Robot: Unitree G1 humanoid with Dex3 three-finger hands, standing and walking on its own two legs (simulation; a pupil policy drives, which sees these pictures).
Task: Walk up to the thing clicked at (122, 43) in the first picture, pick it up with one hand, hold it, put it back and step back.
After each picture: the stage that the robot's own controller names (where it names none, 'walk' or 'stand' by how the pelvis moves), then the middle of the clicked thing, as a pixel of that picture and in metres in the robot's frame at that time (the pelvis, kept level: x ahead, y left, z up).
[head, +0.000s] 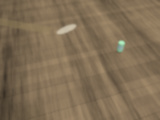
stand; (120, 46) +1.35 -0.42 -0.72
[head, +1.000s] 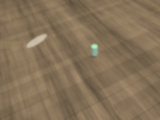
walk; (94, 50) +1.27 +0.00 -0.70
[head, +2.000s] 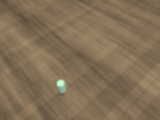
walk; (61, 86) +0.76 +0.26 -0.71
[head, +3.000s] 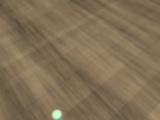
stand; (57, 117) +0.46 +0.23 -0.70
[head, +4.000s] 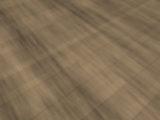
stand; out of the picture +0.39 +0.19 -0.72
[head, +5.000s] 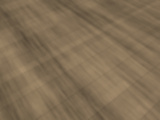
stand; out of the picture +0.37 +0.19 -0.72
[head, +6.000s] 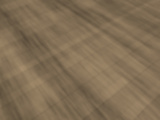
stand; out of the picture +0.40 +0.20 -0.73
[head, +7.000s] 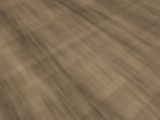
stand; out of the picture +0.39 +0.21 -0.73
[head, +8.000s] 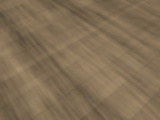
stand; out of the picture +0.38 +0.22 -0.73
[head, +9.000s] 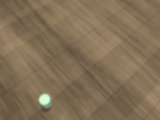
go down; (45, 101) +0.41 +0.21 -0.59
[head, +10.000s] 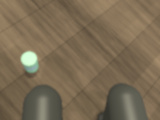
go down; (30, 62) +0.46 +0.23 -0.32
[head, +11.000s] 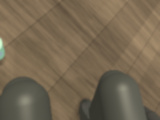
close in; out of the picture +0.45 +0.26 -0.26
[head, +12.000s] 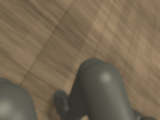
close; out of the picture +0.44 +0.28 -0.23
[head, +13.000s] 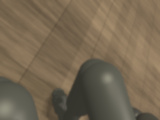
close; out of the picture +0.43 +0.28 -0.23
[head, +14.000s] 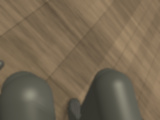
lift; out of the picture +0.37 +0.25 -0.19
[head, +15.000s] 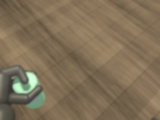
lift; (30, 91) +0.32 +0.18 -0.01
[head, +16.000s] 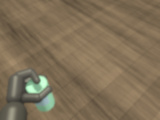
hold; (41, 94) +0.33 +0.16 +0.00
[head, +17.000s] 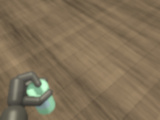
hold; (42, 97) +0.32 +0.16 -0.01
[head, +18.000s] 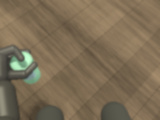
crouch; (27, 68) +0.40 +0.19 -0.10
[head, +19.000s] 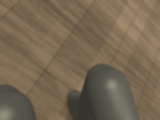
lower; out of the picture +0.45 +0.26 -0.22
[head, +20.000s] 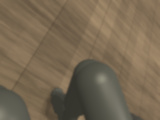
lower; out of the picture +0.44 +0.28 -0.24
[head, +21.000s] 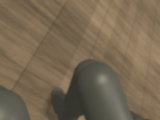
lower; out of the picture +0.44 +0.29 -0.24
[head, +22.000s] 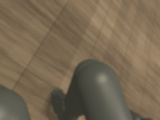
lower; out of the picture +0.44 +0.28 -0.24
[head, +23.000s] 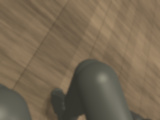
loosen; out of the picture +0.44 +0.28 -0.24
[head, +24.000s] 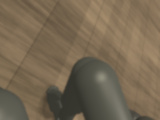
withdraw; out of the picture +0.44 +0.27 -0.23
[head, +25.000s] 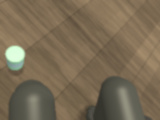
stand; (15, 58) +0.44 +0.23 -0.28
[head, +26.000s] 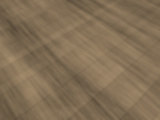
stand; out of the picture +0.38 +0.19 -0.64
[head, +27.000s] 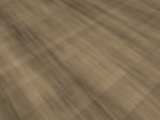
stand; out of the picture +0.39 +0.19 -0.66
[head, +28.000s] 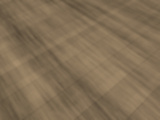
stand; out of the picture +0.38 +0.19 -0.67
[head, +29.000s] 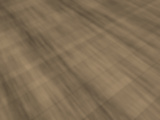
stand; out of the picture +0.42 +0.18 -0.72
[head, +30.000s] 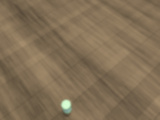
walk; (66, 106) +0.47 +0.15 -0.71
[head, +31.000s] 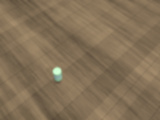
walk; (57, 74) +0.73 +0.19 -0.69
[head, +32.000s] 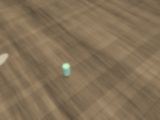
stand; (66, 69) +0.98 +0.22 -0.71
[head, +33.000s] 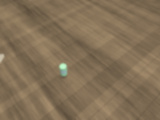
stand; (63, 70) +0.96 +0.21 -0.73
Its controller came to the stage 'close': yes
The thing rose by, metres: 0.71
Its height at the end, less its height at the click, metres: +0.00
